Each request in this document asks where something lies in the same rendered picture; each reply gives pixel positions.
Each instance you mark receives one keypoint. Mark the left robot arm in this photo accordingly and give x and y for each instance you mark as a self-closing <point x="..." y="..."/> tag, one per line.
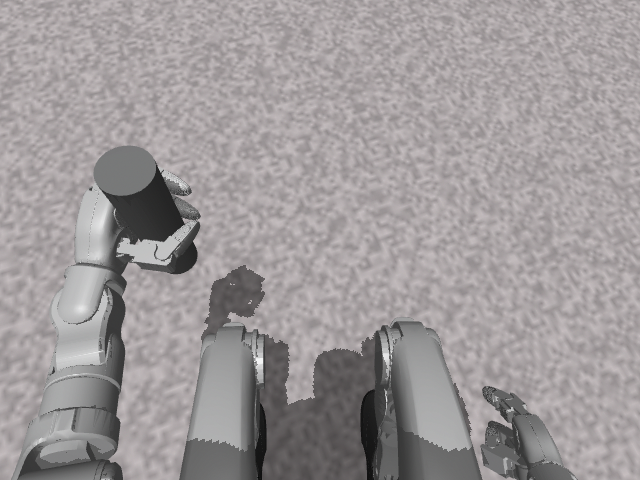
<point x="77" y="429"/>

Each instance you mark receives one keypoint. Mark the right robot arm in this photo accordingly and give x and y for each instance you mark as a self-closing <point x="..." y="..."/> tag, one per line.
<point x="550" y="472"/>

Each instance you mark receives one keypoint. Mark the right robot foot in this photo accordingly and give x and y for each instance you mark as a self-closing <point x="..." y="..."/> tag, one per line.
<point x="369" y="433"/>

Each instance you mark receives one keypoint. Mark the left robot hand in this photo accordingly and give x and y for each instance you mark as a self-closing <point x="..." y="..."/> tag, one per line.
<point x="103" y="237"/>

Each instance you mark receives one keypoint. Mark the right robot hand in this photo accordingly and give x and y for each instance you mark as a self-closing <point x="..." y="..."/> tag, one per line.
<point x="521" y="448"/>

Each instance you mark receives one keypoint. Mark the can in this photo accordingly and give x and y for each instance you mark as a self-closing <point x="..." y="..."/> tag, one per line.
<point x="131" y="180"/>

